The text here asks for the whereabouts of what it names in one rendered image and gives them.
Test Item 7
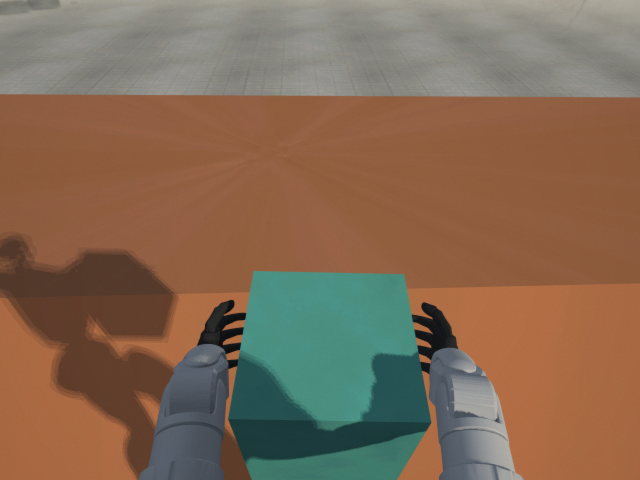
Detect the left robot hand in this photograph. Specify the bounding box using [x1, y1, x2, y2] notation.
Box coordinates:
[197, 300, 246, 369]

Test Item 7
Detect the right robot forearm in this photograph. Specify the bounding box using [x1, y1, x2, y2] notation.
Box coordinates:
[429, 348, 524, 480]

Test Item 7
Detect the right robot hand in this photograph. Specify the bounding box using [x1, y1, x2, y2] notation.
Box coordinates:
[412, 302, 458, 374]

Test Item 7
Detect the left robot forearm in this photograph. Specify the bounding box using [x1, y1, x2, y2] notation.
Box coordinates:
[139, 344, 229, 480]

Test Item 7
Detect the carton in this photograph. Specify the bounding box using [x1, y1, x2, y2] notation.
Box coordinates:
[228, 271, 431, 480]

